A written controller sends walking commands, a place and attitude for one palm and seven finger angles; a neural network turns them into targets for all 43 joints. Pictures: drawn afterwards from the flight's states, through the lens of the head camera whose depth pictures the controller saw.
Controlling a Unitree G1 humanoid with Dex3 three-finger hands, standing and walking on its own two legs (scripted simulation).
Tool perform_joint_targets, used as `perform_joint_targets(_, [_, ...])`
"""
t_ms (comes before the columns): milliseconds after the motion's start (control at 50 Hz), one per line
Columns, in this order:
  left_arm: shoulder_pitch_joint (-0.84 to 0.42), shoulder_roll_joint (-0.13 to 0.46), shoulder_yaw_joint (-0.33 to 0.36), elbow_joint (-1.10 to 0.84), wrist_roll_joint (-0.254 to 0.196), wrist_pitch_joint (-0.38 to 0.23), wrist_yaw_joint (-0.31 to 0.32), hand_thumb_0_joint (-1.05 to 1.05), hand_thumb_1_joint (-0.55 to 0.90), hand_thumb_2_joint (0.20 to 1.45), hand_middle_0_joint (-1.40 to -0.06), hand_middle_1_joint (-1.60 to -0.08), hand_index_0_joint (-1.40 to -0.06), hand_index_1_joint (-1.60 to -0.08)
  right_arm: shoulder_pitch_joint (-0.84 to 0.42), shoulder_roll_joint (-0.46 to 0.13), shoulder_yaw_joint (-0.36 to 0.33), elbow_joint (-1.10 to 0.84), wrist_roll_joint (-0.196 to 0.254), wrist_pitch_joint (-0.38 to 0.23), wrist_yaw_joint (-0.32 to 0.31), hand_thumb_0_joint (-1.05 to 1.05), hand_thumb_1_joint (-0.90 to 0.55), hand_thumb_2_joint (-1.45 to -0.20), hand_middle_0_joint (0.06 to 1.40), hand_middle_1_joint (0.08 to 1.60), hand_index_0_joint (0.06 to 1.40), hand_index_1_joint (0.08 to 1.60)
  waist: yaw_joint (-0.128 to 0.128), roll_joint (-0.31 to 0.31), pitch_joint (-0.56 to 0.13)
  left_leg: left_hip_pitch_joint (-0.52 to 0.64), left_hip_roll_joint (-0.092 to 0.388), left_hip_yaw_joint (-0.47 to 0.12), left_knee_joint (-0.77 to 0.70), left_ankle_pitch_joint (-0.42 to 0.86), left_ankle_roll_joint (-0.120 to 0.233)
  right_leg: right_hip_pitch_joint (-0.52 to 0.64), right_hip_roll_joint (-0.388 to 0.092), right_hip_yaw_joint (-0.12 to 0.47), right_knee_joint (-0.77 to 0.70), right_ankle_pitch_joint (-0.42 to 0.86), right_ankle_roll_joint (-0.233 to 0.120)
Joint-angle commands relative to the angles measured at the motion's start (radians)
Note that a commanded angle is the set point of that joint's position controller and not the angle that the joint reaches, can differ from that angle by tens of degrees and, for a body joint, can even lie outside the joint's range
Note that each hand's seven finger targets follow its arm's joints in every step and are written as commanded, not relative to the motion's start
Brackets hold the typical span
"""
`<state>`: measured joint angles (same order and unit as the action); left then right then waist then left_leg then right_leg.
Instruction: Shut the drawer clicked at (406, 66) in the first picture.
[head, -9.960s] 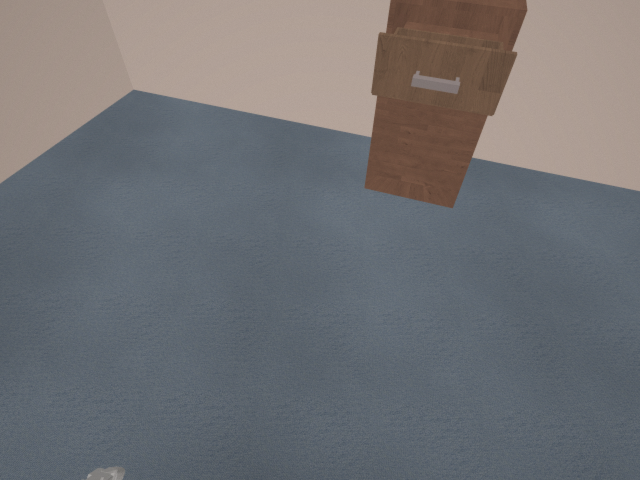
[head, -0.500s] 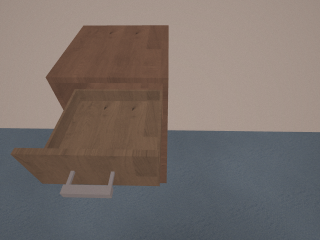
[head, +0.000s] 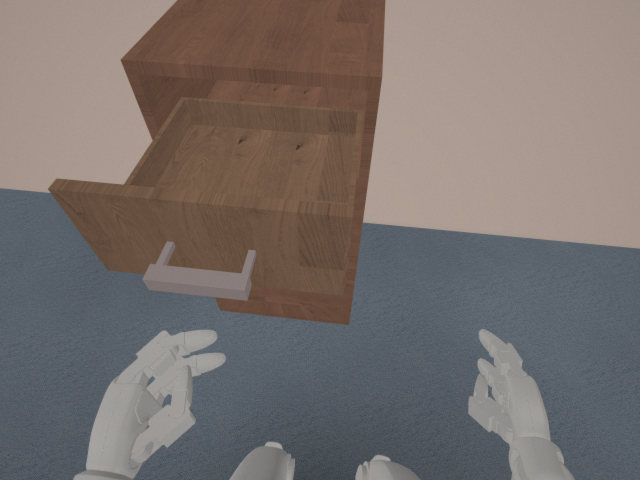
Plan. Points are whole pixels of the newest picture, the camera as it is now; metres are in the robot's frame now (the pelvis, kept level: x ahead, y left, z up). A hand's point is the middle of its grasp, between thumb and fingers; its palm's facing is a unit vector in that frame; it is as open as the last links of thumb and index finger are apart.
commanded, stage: raise the hand and make a fist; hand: left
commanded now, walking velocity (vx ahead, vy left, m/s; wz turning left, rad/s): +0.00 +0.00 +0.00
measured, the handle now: (204, 267) +0.37 +0.20 +0.04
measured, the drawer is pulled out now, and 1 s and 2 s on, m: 0.28 0.28 0.28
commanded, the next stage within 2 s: bring the fist close to the handle in 1.38 s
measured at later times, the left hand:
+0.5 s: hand (160, 395) +0.18 +0.17 +0.10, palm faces -0.01 -1.00 -0.01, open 3.2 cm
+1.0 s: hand (134, 388) +0.18 +0.18 +0.14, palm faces +0.00 -1.00 -0.03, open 3.3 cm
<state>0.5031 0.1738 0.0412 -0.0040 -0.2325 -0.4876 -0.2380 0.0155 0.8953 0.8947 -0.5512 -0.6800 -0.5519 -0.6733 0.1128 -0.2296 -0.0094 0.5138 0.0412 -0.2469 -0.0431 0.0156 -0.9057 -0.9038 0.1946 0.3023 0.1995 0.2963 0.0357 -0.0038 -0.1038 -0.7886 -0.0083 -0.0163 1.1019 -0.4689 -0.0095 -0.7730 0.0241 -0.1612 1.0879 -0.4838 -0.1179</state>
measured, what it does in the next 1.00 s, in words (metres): shifts its weight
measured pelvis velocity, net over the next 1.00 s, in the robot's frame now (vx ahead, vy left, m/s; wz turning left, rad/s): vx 0.04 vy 0.05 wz -0.02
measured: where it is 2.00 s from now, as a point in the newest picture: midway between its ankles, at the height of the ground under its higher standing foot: outside the picture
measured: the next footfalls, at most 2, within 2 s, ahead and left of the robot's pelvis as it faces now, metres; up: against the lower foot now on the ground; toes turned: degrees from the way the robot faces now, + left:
none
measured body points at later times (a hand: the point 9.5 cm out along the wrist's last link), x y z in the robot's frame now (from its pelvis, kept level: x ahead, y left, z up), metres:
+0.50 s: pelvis +0.03 +0.05 +0.02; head +0.05 +0.04 +0.47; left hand +0.18 +0.23 +0.10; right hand +0.20 -0.20 -0.04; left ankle +0.05 +0.13 -0.66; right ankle +0.05 -0.04 -0.66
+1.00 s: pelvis +0.04 +0.05 +0.03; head +0.05 +0.05 +0.48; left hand +0.17 +0.23 +0.14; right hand +0.24 -0.16 -0.02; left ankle +0.05 +0.13 -0.66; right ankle +0.05 -0.04 -0.66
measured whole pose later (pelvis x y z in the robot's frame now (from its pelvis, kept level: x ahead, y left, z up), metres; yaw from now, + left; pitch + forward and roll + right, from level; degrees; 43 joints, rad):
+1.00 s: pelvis +0.04 +0.05 +0.03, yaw -1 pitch +7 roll -2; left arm 0.89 0.17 -0.07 -0.57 -0.15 -0.25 -0.09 0.02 0.90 0.90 -1.39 -1.59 -1.39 -1.59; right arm 0.27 -0.21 0.04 0.41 0.05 -0.18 -0.01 0.02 -0.90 -0.90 0.20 0.30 0.21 0.30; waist 0.03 0.06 -0.14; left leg -0.62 -0.03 0.02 0.98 -0.49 0.07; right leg -0.59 0.02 -0.12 0.93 -0.46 -0.04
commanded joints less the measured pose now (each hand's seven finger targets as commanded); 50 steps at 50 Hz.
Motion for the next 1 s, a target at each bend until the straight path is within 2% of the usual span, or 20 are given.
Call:
perform_joint_targets(0, [-0.024, 0.114, 0.075, -0.331, -0.018, 0.015, 0.044, 0.0, 0.9, 0.9, -0.74, -0.885, -0.74, -0.885, -0.005, -0.09, -0.023, -0.159, 0.001, -0.033, -0.02, 0.0, -0.9, -0.9, 0.2, 0.3, 0.2, 0.3, -0.044, 0.014, -0.134, 0.02, -0.001, -0.017, -0.153, 0.057, 0.054, 0.21, -0.085, 0.327, -0.391, -0.085, 0.12])
perform_joint_targets(20, [0.006, 0.125, 0.101, -0.304, -0.014, 0.026, 0.054, 0.0, 0.9, 0.9, -0.76, -0.907, -0.76, -0.907, -0.008, -0.09, -0.023, -0.15, 0.0, -0.03, -0.023, 0.0, -0.9, -0.9, 0.2, 0.3, 0.2, 0.3, -0.037, -0.026, -0.137, 0.017, 0.003, -0.02, -0.157, 0.071, 0.052, 0.225, -0.082, 0.318, -0.386, -0.055, 0.125])
perform_joint_targets(60, [0.037, 0.079, 0.06, -0.297, -0.011, 0.035, 0.049, 0.0, 0.9, 0.9, -0.8, -0.95, -0.8, -0.95, -0.008, -0.087, -0.016, -0.151, -0.002, -0.038, -0.017, 0.0, -0.9, -0.9, 0.2, 0.3, 0.2, 0.3, -0.037, -0.001, -0.106, 0.028, 0.003, -0.026, -0.184, 0.081, 0.048, 0.21, -0.075, 0.279, -0.374, -0.032, 0.117])
perform_joint_targets(120, [0.083, 0.091, 0.068, -0.269, -0.004, 0.05, 0.051, 0.0, 0.9, 0.9, -0.86, -1.015, -0.86, -1.015, -0.014, -0.094, -0.015, -0.142, -0.003, -0.047, -0.015, 0.0, -0.9, -0.9, 0.2, 0.3, 0.2, 0.3, -0.036, -0.048, -0.081, 0.032, 0.005, -0.034, -0.2, 0.079, 0.048, 0.198, -0.068, 0.255, -0.376, -0.046, 0.116])
perform_joint_targets(140, [0.103, 0.062, 0.033, -0.306, -0.006, 0.049, 0.046, 0.0, 0.9, 0.9, -0.88, -1.037, -0.88, -1.037, -0.006, -0.096, -0.013, -0.156, -0.004, -0.053, -0.012, 0.0, -0.9, -0.9, 0.2, 0.3, 0.2, 0.3, -0.034, -0.032, -0.093, 0.046, 0.002, -0.033, -0.211, 0.083, 0.049, 0.202, -0.066, 0.242, -0.369, -0.044, 0.112])
perform_joint_targets(180, [0.133, 0.067, 0.031, -0.357, -0.008, 0.048, 0.05, 0.0, 0.9, 0.9, -0.92, -1.08, -0.92, -1.08, 0.006, -0.098, -0.017, -0.164, -0.004, -0.061, -0.009, 0.0, -0.9, -0.9, 0.2, 0.3, 0.2, 0.3, -0.03, -0.029, -0.127, 0.067, 0.0, -0.03, -0.217, 0.096, 0.051, 0.211, -0.061, 0.223, -0.355, -0.029, 0.107])
perform_joint_targets(220, [0.156, 0.082, 0.045, -0.378, 0.002, 0.044, 0.071, 0.0, 0.9, 0.9, -0.96, -1.123, -0.96, -1.123, 0.003, -0.099, -0.021, -0.157, -0.003, -0.064, -0.006, 0.0, -0.9, -0.9, 0.2, 0.3, 0.2, 0.3, -0.023, -0.014, -0.108, 0.077, 0.003, -0.031, -0.228, 0.102, 0.049, 0.2, -0.054, 0.202, -0.346, -0.029, 0.099])
perform_joint_targets(260, [0.202, 0.037, -0.008, -0.449, 0.01, 0.031, 0.089, 0.0, 0.9, 0.9, -1.0, -1.167, -1.0, -1.167, 0.017, -0.096, -0.024, -0.173, -0.006, -0.07, 0.003, 0.0, -0.9, -0.9, 0.2, 0.3, 0.2, 0.3, -0.021, 0.017, -0.131, 0.115, 0.004, -0.031, -0.245, 0.124, 0.051, 0.192, -0.042, 0.16, -0.312, 0.026, 0.091])
perform_joint_targets(300, [0.231, 0.047, -0.008, -0.494, 0.019, 0.021, 0.112, 0.0, 0.9, 0.9, -1.04, -1.21, -1.04, -1.21, 0.029, -0.097, -0.03, -0.176, -0.009, -0.07, 0.007, 0.0, -0.9, -0.9, 0.2, 0.3, 0.2, 0.3, -0.02, 0.013, -0.15, 0.127, 0.005, -0.035, -0.248, 0.146, 0.051, 0.193, -0.035, 0.141, -0.289, 0.07, 0.088])
perform_joint_targets(320, [0.26, 0.058, -0.003, -0.486, 0.037, 0.023, 0.13, 0.0, 0.9, 0.9, -1.06, -1.232, -1.06, -1.232, 0.023, -0.098, -0.033, -0.173, -0.009, -0.062, 0.008, 0.0, -0.9, -0.9, 0.2, 0.3, 0.2, 0.3, -0.018, 0.002, -0.132, 0.129, 0.007, -0.036, -0.25, 0.153, 0.052, 0.185, -0.031, 0.133, -0.285, 0.082, 0.086])
perform_joint_targets(360, [0.266, 0.015, -0.062, -0.528, 0.046, 0.022, 0.14, 0.0, 0.9, 0.9, -1.1, -1.275, -1.1, -1.275, 0.033, -0.099, -0.031, -0.194, -0.009, -0.055, 0.014, 0.0, -0.9, -0.9, 0.2, 0.3, 0.2, 0.3, -0.03, 0.016, -0.117, 0.134, 0.007, -0.037, -0.258, 0.141, 0.05, 0.163, -0.026, 0.115, -0.269, 0.082, 0.087])
perform_joint_targets(420, [0.321, 0.044, -0.051, -0.561, 0.07, 0.032, 0.161, 0.0, 0.9, 0.9, -1.16, -1.34, -1.16, -1.34, 0.035, -0.1, -0.038, -0.209, -0.007, -0.038, 0.014, 0.0, -0.9, -0.9, 0.2, 0.3, 0.2, 0.3, -0.02, 0.016, -0.122, 0.147, 0.013, -0.04, -0.263, 0.159, 0.049, 0.167, -0.022, 0.109, -0.26, 0.103, 0.082])
perform_joint_targets(460, [0.342, 0.01, -0.095, -0.598, 0.074, 0.046, 0.164, 0.0, 0.9, 0.9, -1.2, -1.383, -1.2, -1.383, 0.04, -0.097, -0.033, -0.233, -0.006, -0.024, 0.019, 0.0, -0.9, -0.9, 0.2, 0.3, 0.2, 0.3, -0.024, 0.033, -0.121, 0.16, 0.015, -0.041, -0.269, 0.176, 0.047, 0.167, -0.02, 0.098, -0.251, 0.125, 0.083])
perform_joint_targets(520, [0.388, 0.031, -0.082, -0.615, 0.085, 0.072, 0.173, 0.0, 0.9, 0.9, -1.26, -1.448, -1.26, -1.448, 0.04, -0.094, -0.034, -0.244, -0.005, -0.003, 0.019, 0.0, -0.9, -0.9, 0.2, 0.3, 0.2, 0.3, -0.018, 0.024, -0.116, 0.167, 0.019, -0.044, -0.271, 0.204, 0.046, 0.178, -0.017, 0.096, -0.251, 0.153, 0.083])
perform_joint_targets(660, [0.4, 0.014, -0.121, -0.712, 0.088, 0.112, 0.171, 0.0, 0.9, 0.9, -1.4, -1.6, -1.4, -1.6, 0.051, -0.088, -0.02, -0.279, -0.001, 0.018, 0.026, 0.0, -0.9, -0.9, 0.2, 0.3, 0.2, 0.3, -0.025, 0.042, -0.097, 0.202, 0.027, -0.061, -0.289, 0.21, 0.041, 0.174, -0.011, 0.083, -0.258, 0.148, 0.084])
perform_joint_targets(740, [0.446, 0.019, -0.12, -0.738, 0.093, 0.135, 0.167, 0.0, 0.9, 0.9, -1.4, -1.6, -1.4, -1.6, 0.047, -0.084, -0.016, -0.287, 0.001, 0.024, 0.029, 0.0, -0.9, -0.9, 0.2, 0.3, 0.2, 0.3, -0.019, 0.03, -0.094, 0.21, 0.027, -0.06, -0.292, 0.233, 0.04, 0.192, -0.011, 0.082, -0.266, 0.171, 0.085])
perform_joint_targets(820, [0.419, 0.038, -0.098, -0.746, 0.085, 0.155, 0.157, 0.0, 0.9, 0.9, -1.4, -1.6, -1.4, -1.6, 0.037, -0.085, -0.012, -0.29, 0.005, 0.026, 0.023, 0.0, -0.9, -0.9, 0.2, 0.3, 0.2, 0.3, -0.024, 0.012, -0.051, 0.192, 0.025, -0.065, -0.307, 0.173, 0.043, 0.193, -0.011, 0.086, -0.292, 0.13, 0.086])
perform_joint_targets(860, [0.435, 0.024, -0.112, -0.784, 0.076, 0.157, 0.153, 0.0, 0.9, 0.9, -1.4, -1.6, -1.4, -1.6, 0.044, -0.084, -0.008, -0.299, 0.007, 0.018, 0.023, 0.0, -0.9, -0.9, 0.2, 0.3, 0.2, 0.3, -0.02, 0.039, -0.074, 0.212, 0.025, -0.063, -0.312, 0.178, 0.043, 0.203, -0.012, 0.084, -0.293, 0.129, 0.086])
perform_joint_targets(940, [0.439, 0.048, -0.081, -0.813, 0.066, 0.167, 0.154, 0.0, 0.9, 0.9, -1.4, -1.6, -1.4, -1.6, 0.048, -0.082, -0.01, -0.29, 0.013, 0.0, 0.023, 0.0, -0.9, -0.9, 0.2, 0.3, 0.2, 0.3, -0.015, 0.043, -0.089, 0.232, 0.025, -0.062, -0.319, 0.21, 0.042, 0.231, -0.014, 0.086, -0.304, 0.155, 0.085])
perform_joint_targets(980, [0.467, 0.032, -0.09, -0.791, 0.065, 0.177, 0.151, 0.0, 0.9, 0.9, -1.4, -1.6, -1.4, -1.6, 0.05, -0.079, -0.011, -0.278, 0.014, -0.007, 0.025, 0.0, -0.9, -0.9, 0.2, 0.3, 0.2, 0.3, -0.018, 0.017, -0.072, 0.23, 0.025, -0.06, -0.319, 0.224, 0.043, 0.236, -0.014, 0.083, -0.31, 0.171, 0.088])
